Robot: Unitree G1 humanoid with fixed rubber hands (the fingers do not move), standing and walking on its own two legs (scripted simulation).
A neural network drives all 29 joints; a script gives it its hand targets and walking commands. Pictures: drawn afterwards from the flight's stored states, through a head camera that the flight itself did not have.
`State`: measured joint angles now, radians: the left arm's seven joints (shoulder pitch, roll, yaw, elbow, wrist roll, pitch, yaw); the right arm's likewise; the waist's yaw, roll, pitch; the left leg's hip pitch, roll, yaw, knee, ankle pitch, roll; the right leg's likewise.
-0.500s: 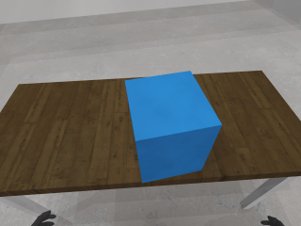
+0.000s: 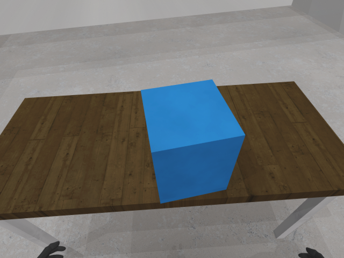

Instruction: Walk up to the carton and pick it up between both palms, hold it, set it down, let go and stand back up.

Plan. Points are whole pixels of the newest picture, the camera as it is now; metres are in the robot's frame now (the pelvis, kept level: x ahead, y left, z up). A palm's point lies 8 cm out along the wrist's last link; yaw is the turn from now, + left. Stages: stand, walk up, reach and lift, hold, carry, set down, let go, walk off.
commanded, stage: walk up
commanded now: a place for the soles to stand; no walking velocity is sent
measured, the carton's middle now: (185, 142) +0.42 -0.03 +0.01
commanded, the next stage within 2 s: reach and lift in 0.34 s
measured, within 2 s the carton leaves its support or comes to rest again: neither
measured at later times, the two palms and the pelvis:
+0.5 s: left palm out of the picture +0.15 +0.30 -0.07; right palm out of the picture +0.10 -0.34 -0.09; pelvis +0.00 +0.00 +0.00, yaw +0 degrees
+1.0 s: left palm (70, 243) +0.19 +0.24 -0.03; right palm (324, 243) +0.17 -0.32 -0.04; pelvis +0.02 -0.01 +0.02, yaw +0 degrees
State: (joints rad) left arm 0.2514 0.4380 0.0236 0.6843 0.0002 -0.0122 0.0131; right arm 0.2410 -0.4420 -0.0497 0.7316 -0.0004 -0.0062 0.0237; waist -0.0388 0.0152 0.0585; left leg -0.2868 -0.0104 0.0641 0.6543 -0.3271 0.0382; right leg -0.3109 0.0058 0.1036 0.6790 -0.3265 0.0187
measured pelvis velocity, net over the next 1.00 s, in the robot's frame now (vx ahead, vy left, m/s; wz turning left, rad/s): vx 0.02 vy -0.01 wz -0.01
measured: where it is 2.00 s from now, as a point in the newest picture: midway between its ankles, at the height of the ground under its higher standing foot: outside the picture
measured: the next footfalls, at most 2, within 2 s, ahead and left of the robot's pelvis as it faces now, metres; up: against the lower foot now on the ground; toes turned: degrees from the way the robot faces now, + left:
none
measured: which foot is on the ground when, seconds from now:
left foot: down 0.00-1.00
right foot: down 0.00-1.00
